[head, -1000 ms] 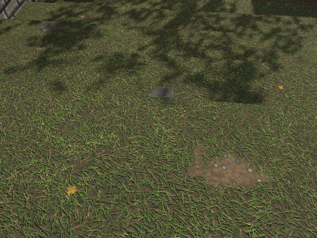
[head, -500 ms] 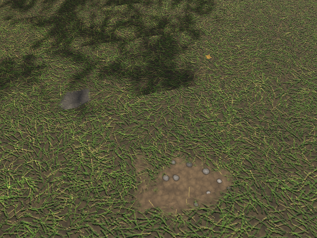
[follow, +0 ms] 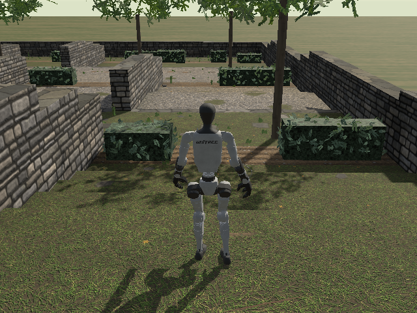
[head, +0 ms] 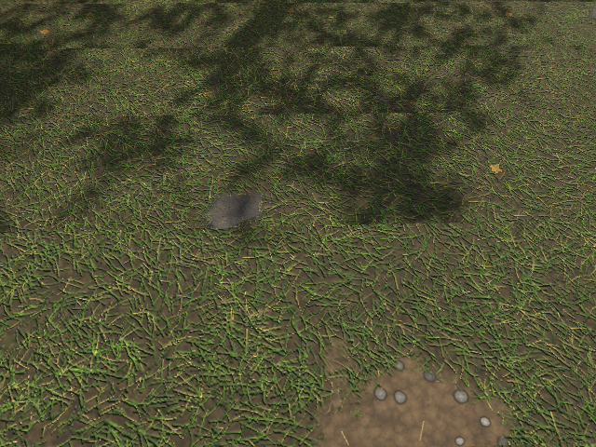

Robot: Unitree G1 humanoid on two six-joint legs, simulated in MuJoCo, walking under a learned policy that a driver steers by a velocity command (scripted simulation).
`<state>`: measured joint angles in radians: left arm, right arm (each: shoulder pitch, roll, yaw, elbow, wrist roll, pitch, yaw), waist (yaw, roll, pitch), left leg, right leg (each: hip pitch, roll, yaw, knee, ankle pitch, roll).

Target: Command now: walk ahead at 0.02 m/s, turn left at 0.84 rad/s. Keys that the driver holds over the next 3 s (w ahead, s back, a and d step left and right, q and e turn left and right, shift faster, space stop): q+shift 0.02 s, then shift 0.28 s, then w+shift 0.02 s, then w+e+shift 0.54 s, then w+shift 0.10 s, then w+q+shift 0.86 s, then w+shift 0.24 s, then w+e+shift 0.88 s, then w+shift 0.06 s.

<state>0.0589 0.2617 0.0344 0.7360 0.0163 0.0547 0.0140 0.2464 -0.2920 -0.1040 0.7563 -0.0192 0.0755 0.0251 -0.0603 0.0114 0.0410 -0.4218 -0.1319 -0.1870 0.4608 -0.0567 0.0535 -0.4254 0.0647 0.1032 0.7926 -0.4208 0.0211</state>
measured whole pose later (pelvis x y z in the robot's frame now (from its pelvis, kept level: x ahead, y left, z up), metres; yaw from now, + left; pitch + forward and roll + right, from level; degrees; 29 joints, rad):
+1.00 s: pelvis +0.31 -0.10 -0.03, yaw -17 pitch +0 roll -1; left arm 0.29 0.30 0.07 0.82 0.02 -0.01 -0.02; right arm 0.25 -0.27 -0.03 0.84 -0.04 -0.07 0.00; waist 0.00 0.02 0.04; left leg -0.40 0.08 -0.05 1.31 -0.35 -0.01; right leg -0.35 0.12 -0.05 0.79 -0.44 -0.13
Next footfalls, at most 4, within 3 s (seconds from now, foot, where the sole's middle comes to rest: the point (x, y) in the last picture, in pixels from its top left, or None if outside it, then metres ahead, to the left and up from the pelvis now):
0.08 right None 0.06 -0.12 -0.77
0.44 left None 0.00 0.09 -0.77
0.88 right None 0.32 -0.15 -0.77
1.36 left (346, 337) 0.80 -0.17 -0.95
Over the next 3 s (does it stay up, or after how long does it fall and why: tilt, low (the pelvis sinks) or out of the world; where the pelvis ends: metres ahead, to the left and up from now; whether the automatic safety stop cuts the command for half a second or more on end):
stays up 2.22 0.00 -0.57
